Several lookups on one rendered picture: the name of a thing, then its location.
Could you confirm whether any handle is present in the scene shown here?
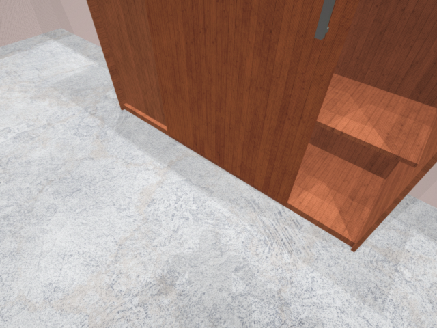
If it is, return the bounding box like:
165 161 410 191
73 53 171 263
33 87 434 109
314 0 335 40

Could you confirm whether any wardrobe door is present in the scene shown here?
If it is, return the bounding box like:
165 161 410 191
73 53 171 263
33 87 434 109
145 0 360 204
96 0 167 126

